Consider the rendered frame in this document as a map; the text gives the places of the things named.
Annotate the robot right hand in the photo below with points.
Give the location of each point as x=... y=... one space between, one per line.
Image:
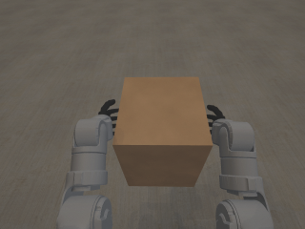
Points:
x=218 y=115

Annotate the robot left forearm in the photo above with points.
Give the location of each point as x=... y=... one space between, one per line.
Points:
x=88 y=160

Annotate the robot left hand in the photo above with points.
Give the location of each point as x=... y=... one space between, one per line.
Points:
x=104 y=111

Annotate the carton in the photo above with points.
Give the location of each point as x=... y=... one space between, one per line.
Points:
x=162 y=136

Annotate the robot left upper arm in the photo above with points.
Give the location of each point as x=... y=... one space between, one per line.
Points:
x=85 y=212

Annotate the robot right forearm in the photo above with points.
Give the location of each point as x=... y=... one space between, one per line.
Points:
x=239 y=172

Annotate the robot right upper arm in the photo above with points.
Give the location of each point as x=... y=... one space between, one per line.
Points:
x=242 y=214

